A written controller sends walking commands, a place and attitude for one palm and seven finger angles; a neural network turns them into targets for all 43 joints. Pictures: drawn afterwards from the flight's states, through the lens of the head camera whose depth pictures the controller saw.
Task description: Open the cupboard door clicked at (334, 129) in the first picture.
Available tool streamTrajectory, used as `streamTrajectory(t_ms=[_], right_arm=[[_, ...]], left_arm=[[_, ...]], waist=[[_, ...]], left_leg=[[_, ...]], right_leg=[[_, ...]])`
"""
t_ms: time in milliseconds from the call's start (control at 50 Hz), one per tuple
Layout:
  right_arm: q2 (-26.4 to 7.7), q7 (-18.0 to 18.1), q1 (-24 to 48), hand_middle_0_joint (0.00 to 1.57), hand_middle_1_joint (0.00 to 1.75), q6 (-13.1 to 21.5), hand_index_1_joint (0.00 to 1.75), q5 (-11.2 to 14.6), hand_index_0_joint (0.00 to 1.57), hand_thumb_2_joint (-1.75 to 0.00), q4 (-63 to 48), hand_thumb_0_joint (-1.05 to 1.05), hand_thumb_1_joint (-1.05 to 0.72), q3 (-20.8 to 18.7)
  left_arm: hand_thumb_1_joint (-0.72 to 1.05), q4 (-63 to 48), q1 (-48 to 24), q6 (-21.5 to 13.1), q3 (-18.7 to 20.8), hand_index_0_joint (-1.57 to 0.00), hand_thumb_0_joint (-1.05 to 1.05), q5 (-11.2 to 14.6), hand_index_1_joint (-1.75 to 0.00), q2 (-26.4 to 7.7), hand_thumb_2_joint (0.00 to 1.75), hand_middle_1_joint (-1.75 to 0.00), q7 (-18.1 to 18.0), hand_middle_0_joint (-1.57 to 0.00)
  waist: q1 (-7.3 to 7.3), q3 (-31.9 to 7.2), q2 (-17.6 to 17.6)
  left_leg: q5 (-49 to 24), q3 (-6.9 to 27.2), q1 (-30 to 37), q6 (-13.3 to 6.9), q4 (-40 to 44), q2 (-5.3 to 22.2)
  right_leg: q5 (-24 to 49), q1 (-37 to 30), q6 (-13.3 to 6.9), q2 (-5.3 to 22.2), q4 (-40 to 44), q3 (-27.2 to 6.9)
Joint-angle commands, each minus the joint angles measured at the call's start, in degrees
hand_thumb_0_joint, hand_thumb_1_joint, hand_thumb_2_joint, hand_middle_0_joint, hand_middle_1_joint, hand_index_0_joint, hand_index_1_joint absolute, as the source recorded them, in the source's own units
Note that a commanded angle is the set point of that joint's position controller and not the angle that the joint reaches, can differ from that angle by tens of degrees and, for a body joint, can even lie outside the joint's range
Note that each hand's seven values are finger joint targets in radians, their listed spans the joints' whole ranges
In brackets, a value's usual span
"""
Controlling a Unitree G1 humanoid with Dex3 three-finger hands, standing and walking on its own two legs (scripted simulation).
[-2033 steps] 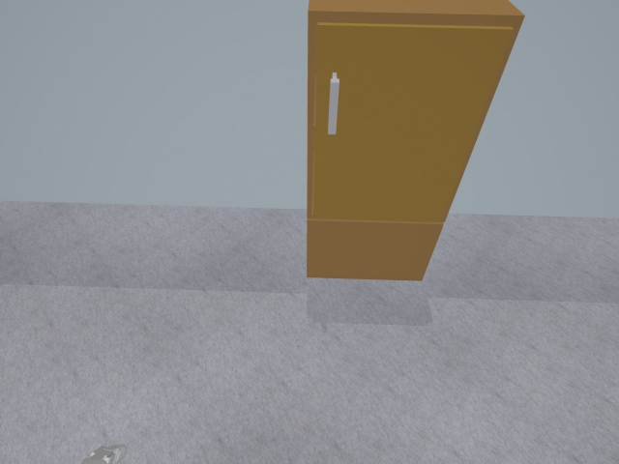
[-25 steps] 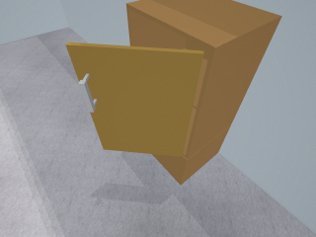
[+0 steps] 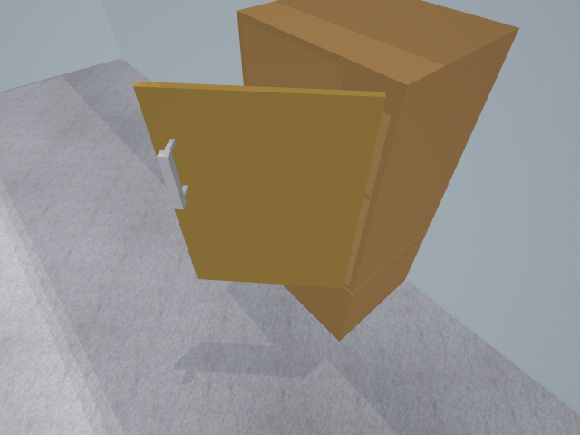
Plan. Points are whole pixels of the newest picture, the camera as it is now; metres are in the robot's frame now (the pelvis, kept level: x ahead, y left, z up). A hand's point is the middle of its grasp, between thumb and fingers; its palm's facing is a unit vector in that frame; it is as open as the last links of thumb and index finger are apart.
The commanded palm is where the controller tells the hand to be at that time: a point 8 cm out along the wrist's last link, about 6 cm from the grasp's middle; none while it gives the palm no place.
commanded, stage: look again from close up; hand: left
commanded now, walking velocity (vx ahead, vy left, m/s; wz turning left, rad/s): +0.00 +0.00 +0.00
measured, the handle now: (175, 174) +0.57 +0.26 +0.02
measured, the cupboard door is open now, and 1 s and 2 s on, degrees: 45 45 45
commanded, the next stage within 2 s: raise the hand with hooked fingers in 0.18 s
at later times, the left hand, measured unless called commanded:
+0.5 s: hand (144, 379) +0.19 +0.21 -0.01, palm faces +0.20 -0.98 -0.09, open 7.6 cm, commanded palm +0.10 +0.26 -0.05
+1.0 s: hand (146, 408) +0.17 +0.20 -0.03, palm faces -0.11 -0.99 -0.07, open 10.4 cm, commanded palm +0.13 +0.27 -0.02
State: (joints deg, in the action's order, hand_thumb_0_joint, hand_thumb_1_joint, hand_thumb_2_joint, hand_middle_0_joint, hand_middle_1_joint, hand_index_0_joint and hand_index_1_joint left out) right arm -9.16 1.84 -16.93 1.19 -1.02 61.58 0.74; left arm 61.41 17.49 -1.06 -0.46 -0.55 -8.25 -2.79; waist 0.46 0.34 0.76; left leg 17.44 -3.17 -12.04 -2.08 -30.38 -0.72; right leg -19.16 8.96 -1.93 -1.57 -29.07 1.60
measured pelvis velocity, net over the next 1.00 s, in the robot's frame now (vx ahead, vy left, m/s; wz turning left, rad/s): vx -0.06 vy -0.02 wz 0.04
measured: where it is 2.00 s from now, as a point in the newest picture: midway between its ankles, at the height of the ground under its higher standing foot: outside the picture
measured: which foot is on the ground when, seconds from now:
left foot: down 0.00-1.00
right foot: down 0.00-1.00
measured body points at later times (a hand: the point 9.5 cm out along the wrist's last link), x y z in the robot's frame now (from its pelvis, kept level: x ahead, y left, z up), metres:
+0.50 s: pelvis -0.02 +0.02 -0.01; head -0.02 +0.01 +0.44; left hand +0.18 +0.26 +0.00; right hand +0.10 -0.23 -0.12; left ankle -0.01 +0.09 -0.73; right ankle -0.04 -0.10 -0.73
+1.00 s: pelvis -0.06 -0.02 -0.08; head -0.01 -0.01 +0.37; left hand +0.17 +0.25 -0.02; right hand +0.13 -0.23 -0.16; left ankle -0.01 +0.09 -0.73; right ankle -0.04 -0.10 -0.73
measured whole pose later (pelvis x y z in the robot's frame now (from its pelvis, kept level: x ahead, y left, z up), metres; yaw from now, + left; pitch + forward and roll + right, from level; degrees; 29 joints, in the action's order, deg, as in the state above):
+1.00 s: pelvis -0.06 -0.02 -0.08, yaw +2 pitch +11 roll -3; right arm -12.0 4.0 -11.6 12.1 2.5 32.4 4.4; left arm 8.3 12.5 -18.9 13.3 19.1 -20.4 26.9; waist -0.1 -5.7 2.1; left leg 26.4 2.5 -50.6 -0.3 -65.6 1.6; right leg -29.1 44.9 -4.3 -2.8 -62.2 8.5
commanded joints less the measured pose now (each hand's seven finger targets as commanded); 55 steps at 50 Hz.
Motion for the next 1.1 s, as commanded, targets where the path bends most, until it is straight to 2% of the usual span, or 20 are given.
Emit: streamTrajectory(t_ms=[0, 240, 260, 280, 300, 320, 340, 360, 400, 480, 520, 560, 620, 700, 720, 820, 880, 960, 1020, 1080], right_arm=[[-5.1, 0.1, -2.8, 0.20, 0.30, 0.9, 0.30, 0.1, 0.20, -0.90, -2.1, 0.00, -0.90, -0.7], [-6.3, 0.2, -2.5, 0.20, 0.30, 1.5, 0.30, 0.2, 0.20, -0.90, -0.8, 0.00, -0.90, -0.7], [-7.6, -0.2, 2.3, 0.20, 0.30, 1.2, 0.30, 1.0, 0.20, -0.90, -4.5, 0.00, -0.90, -0.9], [-17.3, 1.3, -0.2, 0.20, 0.30, 9.6, 0.30, 3.4, 0.20, -0.90, -24.0, 0.00, -0.90, -3.8], [-11.2, 3.0, 4.6, 0.20, 0.30, 15.6, 0.30, 2.8, 0.20, -0.90, -20.4, 0.00, -0.90, -0.7], [-10.7, 3.4, 4.0, 0.20, 0.30, 17.2, 0.30, 2.9, 0.20, -0.90, -16.2, 0.00, -0.90, -1.5], [-7.8, 2.5, 2.2, 0.20, 0.30, 16.9, 0.30, 3.3, 0.20, -0.90, -15.3, 0.00, -0.90, -1.6], [-11.1, 1.9, 3.3, 0.20, 0.30, 17.0, 0.30, 3.6, 0.20, -0.90, -20.0, 0.00, -0.90, -2.5], [-13.1, 1.7, 4.6, 0.20, 0.30, 17.7, 0.30, 2.3, 0.20, -0.90, -23.0, 0.00, -0.90, -3.5], [-12.9, -0.1, 7.7, 0.20, 0.30, 15.9, 0.30, 1.1, 0.20, -0.90, -29.0, 0.00, -0.90, -5.3], [-13.1, -1.9, 9.1, 0.20, 0.30, 15.2, 0.30, 1.5, 0.20, -0.90, -32.5, 0.00, -0.90, -6.4], [-13.6, -2.7, 11.0, 0.20, 0.30, 14.8, 0.30, 1.9, 0.20, -0.90, -36.5, 0.00, -0.90, -6.7], [-13.4, -2.2, 11.0, 0.20, 0.30, 13.5, 0.30, 2.1, 0.20, -0.90, -41.0, 0.00, -0.90, -6.2], [-11.4, -0.4, 8.1, 0.20, 0.30, 13.3, 0.30, 2.1, 0.20, -0.90, -41.9, 0.00, -0.90, -5.1], [-11.9, 0.1, 7.0, 0.20, 0.30, 13.4, 0.30, 1.7, 0.20, -0.90, -41.1, 0.00, -0.90, -4.5], [-13.3, 2.6, 6.3, 0.20, 0.30, 15.1, 0.30, 2.9, 0.20, -0.90, -37.1, 0.00, -0.90, -2.7], [-14.0, 3.7, 5.9, 0.20, 0.30, 14.9, 0.30, 4.0, 0.20, -0.90, -37.2, 0.00, -0.90, -2.4], [-13.2, 3.9, 7.2, 0.20, 0.30, 13.8, 0.30, 4.3, 0.20, -0.90, -39.9, 0.00, -0.90, -2.1], [-11.2, 3.4, 7.3, 0.20, 0.30, 13.9, 0.30, 3.6, 0.20, -0.90, -40.1, 0.00, -0.90, -2.1], [-10.9, 2.4, 6.3, 0.20, 0.30, 14.6, 0.30, 3.3, 0.20, -0.90, -38.4, 0.00, -0.90, -2.8]], left_arm=[[0.90, -1.8, 3.1, -0.3, 0.6, -0.20, 0.00, -0.1, -0.30, -5.0, 0.90, -0.30, 0.2, -0.20], [0.90, -1.3, 2.7, 0.0, 0.6, -0.20, 0.00, -0.2, -0.30, -6.3, 0.90, -0.30, 0.4, -0.20], [0.90, 0.1, 6.1, -1.1, 0.5, -0.20, 0.00, -0.9, -0.30, -6.6, 0.90, -0.30, -1.8, -0.20], [0.88, -89.9, -35.1, -12.2, 11.9, -0.20, 0.00, 10.1, -0.32, -23.3, 0.89, -0.32, -1.6, -0.20], [0.85, -76.9, -9.9, -9.3, 8.9, -0.20, 0.00, 5.9, -0.33, -18.0, 0.88, -0.33, -2.5, -0.20], [0.83, -71.0, -7.7, -6.4, 6.3, -0.21, 0.00, 6.6, -0.34, -13.9, 0.87, -0.34, -5.0, -0.21], [0.81, -55.9, 9.6, -1.1, -3.3, -0.21, 0.00, 7.9, -0.36, 3.0, 0.86, -0.36, -4.4, -0.21], [0.78, -66.1, -0.7, -2.9, -2.8, -0.21, 0.00, 10.5, -0.37, 1.5, 0.85, -0.37, -3.4, -0.21], [0.74, -63.1, -1.2, -8.8, 1.6, -0.21, 0.00, 9.6, -0.40, -3.0, 0.83, -0.40, -1.1, -0.21], [0.64, -47.0, 17.0, -22.0, 7.6, -0.22, 0.00, 12.3, -0.47, -1.3, 0.79, -0.47, 9.9, -0.22], [0.60, -45.5, 20.8, -28.6, 12.4, -0.22, 0.00, 14.1, -0.50, -5.4, 0.77, -0.50, 17.6, -0.22], [0.55, -48.4, 17.8, -32.5, 15.9, -0.22, 0.00, 15.5, -0.53, -10.3, 0.75, -0.53, 23.8, -0.22], [0.48, -60.0, 8.5, -30.6, 19.8, -0.23, 0.00, 17.1, -0.57, -15.7, 0.72, -0.57, 24.7, -0.23], [0.39, -79.5, -3.6, -33.6, 18.7, -0.24, 0.00, 19.6, -0.63, -15.1, 0.68, -0.63, 20.7, -0.24], [0.36, -83.3, -9.4, -34.7, 17.0, -0.24, 0.00, 19.5, -0.64, -15.7, 0.67, -0.64, 20.1, -0.24], [0.25, -71.8, -10.0, -33.5, 12.0, -0.25, 0.00, 19.1, -0.72, -15.2, 0.62, -0.72, 24.4, -0.25], [0.18, -63.2, -9.5, -25.7, 15.7, -0.25, 0.00, 19.0, -0.76, -20.2, 0.59, -0.76, 28.9, -0.25], [0.08, -61.6, -4.9, -15.4, 24.8, -0.26, 0.00, 23.1, -0.82, -24.7, 0.55, -0.82, 30.2, -0.26], [0.01, -64.8, -1.6, -16.0, 30.4, -0.26, 0.00, 25.8, -0.87, -24.4, 0.52, -0.87, 26.4, -0.26], [-0.06, -66.2, -1.7, -20.6, 27.1, -0.27, 0.00, 24.3, -0.92, -19.7, 0.49, -0.92, 23.1, -0.27]], waist=[[-0.70, 5.9, -0.8], [-0.98, 2.2, -0.2], [-2.36, 4.5, -3.2], [5.15, -26.1, 6.1], [-0.43, -25.4, 16.7], [0.63, -20.8, 14.2], [2.15, -10.7, 7.4], [2.36, -3.2, 5.4], [3.54, 0.3, -1.8], [-2.02, -3.5, -19.5], [-4.73, -7.2, -11.7], [-4.75, -11.1, -2.2], [-5.20, -17.8, 5.6], [-0.95, -21.4, 10.5], [1.40, -20.3, 9.0], [5.31, -11.1, 4.5], [3.96, -12.5, 0.5], [-2.00, -20.1, 1.3], [-4.51, -23.8, -1.1], [-2.74, -18.8, 1.4]], left_leg=[[-8.4, 8.3, -2.8, -1.6, 9.3, 6.8], [-13.5, 8.6, 0.7, -2.2, 10.3, 7.2], [-25.0, 6.6, -2.0, -0.3, -1.0, 7.8], [-30.9, 7.5, 15.3, 1.7, 4.3, 2.0], [-39.4, 7.1, 22.6, 2.9, 6.0, 5.7], [-36.1, 7.6, 15.6, 5.3, 7.0, 5.4], [-29.6, 8.5, 10.9, 4.3, 8.4, 5.8], [-20.7, 9.2, 4.0, 3.5, 7.3, 5.0], [-6.7, 9.1, -4.3, 2.5, 1.4, 2.7], [-6.1, 6.2, -19.7, 2.7, -11.0, 1.2], [-7.6, 4.4, -22.7, 3.6, -15.0, -0.1], [-7.6, 3.3, -24.2, 3.5, -18.8, -0.7], [-3.6, 3.1, -26.1, 2.4, -20.9, -0.5], [-0.1, 4.9, -23.2, 0.7, -23.6, 0.8], [1.9, 5.8, -24.5, 0.4, -24.9, 1.2], [8.6, 6.3, -32.3, -0.4, -28.7, 1.6], [8.7, 5.2, -35.5, -0.6, -28.4, 1.5], [1.7, 5.1, -31.5, -0.2, -25.1, 0.7], [-4.2, 5.8, -29.7, 0.3, -23.6, 0.9], [-5.4, 5.3, -27.5, 0.7, -21.3, 1.1]], right_leg=[[5.9, 3.5, -1.2, 5.4, 5.3, -5.3], [8.5, 1.9, -0.4, 6.2, 4.7, -4.6], [25.2, 4.1, 0.7, 8.9, 6.8, -6.7], [25.2, 2.9, -0.2, 3.0, 0.9, -0.5], [11.3, 6.8, -0.8, 1.7, -4.7, 0.2], [3.7, 9.2, 0.1, 1.9, -6.8, 1.9], [-0.2, 14.8, 0.9, 1.8, -6.8, 2.5], [0.6, 15.0, 1.1, 2.4, -5.8, 3.0], [1.4, 18.8, 0.6, 1.8, -2.5, 4.2], [1.1, 27.2, 0.3, 0.4, -12.9, 5.7], [4.8, 26.7, -0.8, 0.9, -17.6, 4.0], [5.6, 27.9, -1.3, 1.4, -21.2, 2.5], [2.1, 29.3, -1.1, 0.8, -24.3, 0.7], [-2.7, 32.1, -0.3, 0.3, -22.0, -1.7], [-4.8, 34.6, -0.1, -0.2, -22.4, -2.2], [-15.0, 37.7, 0.4, -0.1, -18.0, -5.8], [-19.0, 33.6, 1.4, 1.4, -14.2, -9.0], [-10.8, 22.2, 1.9, 2.9, -13.0, -8.8], [1.5, 17.1, 2.8, 2.8, -15.0, -7.5], [4.9, 22.0, 2.3, 1.7, -16.6, -4.0]])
